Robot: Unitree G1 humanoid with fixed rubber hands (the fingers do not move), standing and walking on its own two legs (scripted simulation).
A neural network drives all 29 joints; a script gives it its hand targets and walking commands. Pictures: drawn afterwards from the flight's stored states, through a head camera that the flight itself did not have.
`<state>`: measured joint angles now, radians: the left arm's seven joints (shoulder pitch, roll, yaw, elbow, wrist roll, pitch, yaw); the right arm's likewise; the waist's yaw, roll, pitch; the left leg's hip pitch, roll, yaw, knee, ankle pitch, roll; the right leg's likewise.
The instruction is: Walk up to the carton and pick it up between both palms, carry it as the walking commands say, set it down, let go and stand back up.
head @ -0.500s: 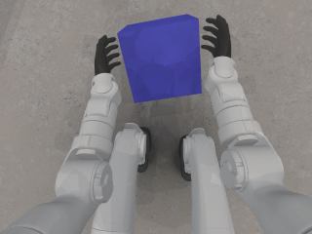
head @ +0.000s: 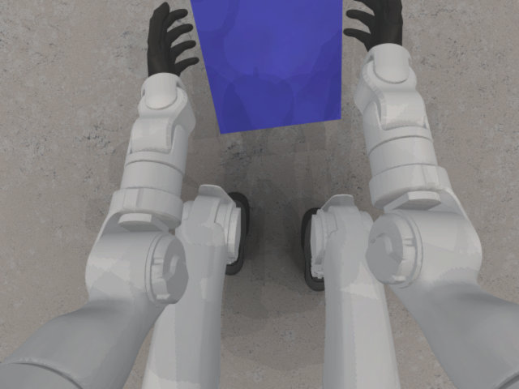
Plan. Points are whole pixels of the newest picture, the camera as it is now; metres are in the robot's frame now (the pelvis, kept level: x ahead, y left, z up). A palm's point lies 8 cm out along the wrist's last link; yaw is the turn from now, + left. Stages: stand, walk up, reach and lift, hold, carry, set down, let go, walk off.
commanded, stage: set down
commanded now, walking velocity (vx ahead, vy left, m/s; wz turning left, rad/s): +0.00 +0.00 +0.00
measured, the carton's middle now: (271, 51) +0.54 +0.02 -0.29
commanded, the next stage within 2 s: none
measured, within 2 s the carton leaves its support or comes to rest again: neither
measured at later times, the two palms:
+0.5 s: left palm (181, 61) +0.51 +0.16 -0.22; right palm (371, 41) +0.54 -0.12 -0.22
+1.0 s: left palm (179, 35) +0.55 +0.17 -0.25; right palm (368, 18) +0.58 -0.12 -0.24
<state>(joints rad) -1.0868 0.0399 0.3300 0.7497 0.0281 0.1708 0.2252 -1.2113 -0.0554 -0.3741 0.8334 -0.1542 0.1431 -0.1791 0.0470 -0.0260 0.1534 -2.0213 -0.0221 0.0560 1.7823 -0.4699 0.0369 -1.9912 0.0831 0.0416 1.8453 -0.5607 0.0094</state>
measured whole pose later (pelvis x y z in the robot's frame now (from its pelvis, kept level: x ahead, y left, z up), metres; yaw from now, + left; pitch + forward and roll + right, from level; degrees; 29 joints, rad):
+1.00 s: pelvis +0.01 +0.00 -0.07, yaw +0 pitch +40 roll +1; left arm -1.45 0.17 0.45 0.85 0.11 0.19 0.01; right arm -1.53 -0.19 -0.46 0.90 -0.17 0.16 -0.02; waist 0.05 -0.03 0.40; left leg -2.17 -0.02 0.06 2.03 -0.55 0.04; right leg -2.13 0.09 0.02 2.09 -0.65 0.01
